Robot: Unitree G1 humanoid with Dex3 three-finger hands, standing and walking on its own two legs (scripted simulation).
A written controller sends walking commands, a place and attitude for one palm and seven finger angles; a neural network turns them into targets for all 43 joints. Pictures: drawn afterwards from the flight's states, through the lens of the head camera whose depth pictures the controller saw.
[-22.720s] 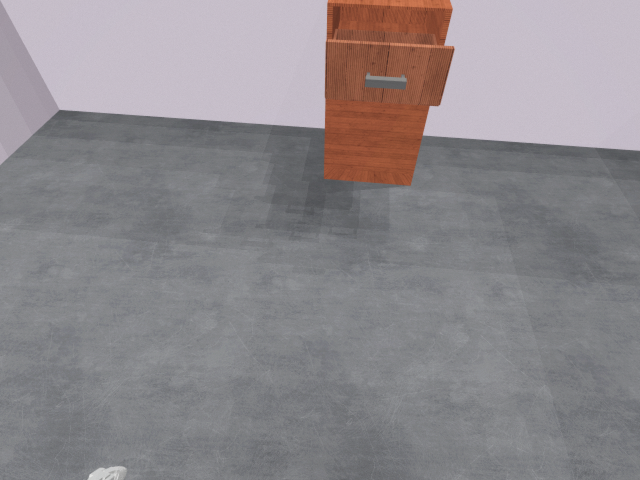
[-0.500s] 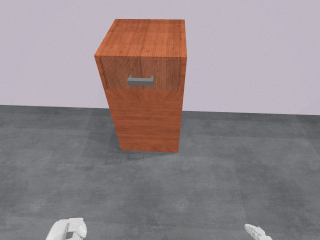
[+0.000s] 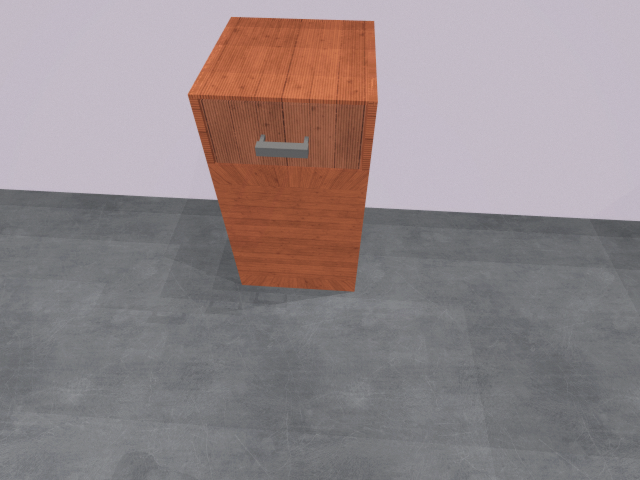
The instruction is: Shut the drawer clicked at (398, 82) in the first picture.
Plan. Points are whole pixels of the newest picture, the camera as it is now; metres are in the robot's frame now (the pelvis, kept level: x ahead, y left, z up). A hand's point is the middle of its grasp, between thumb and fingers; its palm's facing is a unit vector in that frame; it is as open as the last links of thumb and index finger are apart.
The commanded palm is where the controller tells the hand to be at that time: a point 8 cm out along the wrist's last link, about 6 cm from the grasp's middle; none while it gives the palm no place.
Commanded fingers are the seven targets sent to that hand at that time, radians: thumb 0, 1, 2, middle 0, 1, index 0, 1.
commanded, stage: let the arm hang, fingers relaxed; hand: left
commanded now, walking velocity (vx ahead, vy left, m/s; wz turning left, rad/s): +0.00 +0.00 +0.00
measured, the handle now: (283, 144) +0.84 +0.14 -0.09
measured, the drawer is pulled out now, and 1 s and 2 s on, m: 0.00 0.00 0.00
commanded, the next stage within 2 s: look to check the result in 0.40 s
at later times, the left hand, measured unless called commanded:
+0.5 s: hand out of the picture +0.00 +0.15 -0.17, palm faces +0.04 -0.98 -0.19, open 7.3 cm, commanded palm none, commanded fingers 0.00 0.90 0.90 -0.20 -0.30 -0.20 -0.30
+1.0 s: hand out of the picture +0.00 +0.12 -0.17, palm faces +0.05 -0.98 -0.18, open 7.4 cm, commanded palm none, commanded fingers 0.00 0.90 0.90 -0.20 -0.30 -0.20 -0.30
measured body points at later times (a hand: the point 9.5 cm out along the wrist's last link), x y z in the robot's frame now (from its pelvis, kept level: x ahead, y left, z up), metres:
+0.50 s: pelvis +0.01 -0.02 +0.00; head +0.02 -0.02 +0.45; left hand +0.00 +0.20 -0.16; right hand -0.01 -0.23 -0.17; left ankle +0.03 +0.09 -0.74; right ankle -0.01 -0.12 -0.74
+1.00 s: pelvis +0.02 -0.03 +0.00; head +0.04 -0.04 +0.45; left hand +0.00 +0.18 -0.16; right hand +0.00 -0.24 -0.17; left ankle +0.03 +0.09 -0.74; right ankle -0.01 -0.12 -0.74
